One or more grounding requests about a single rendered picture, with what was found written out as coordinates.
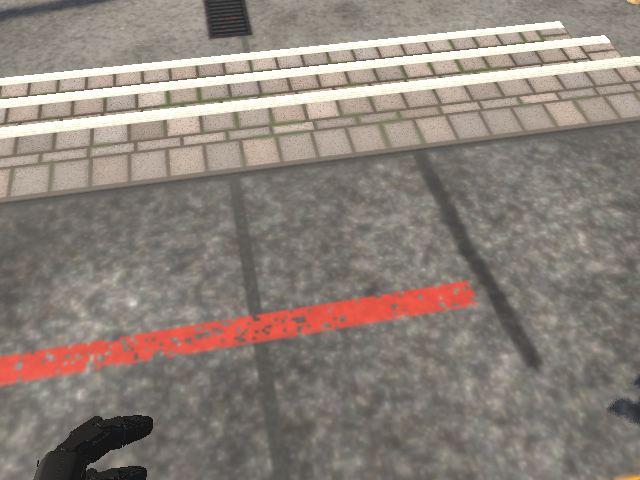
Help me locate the stairs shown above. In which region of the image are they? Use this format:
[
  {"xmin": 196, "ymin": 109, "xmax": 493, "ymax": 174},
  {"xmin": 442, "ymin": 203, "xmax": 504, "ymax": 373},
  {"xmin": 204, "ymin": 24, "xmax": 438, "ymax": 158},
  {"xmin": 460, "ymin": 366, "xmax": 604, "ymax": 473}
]
[{"xmin": 0, "ymin": 21, "xmax": 623, "ymax": 128}]

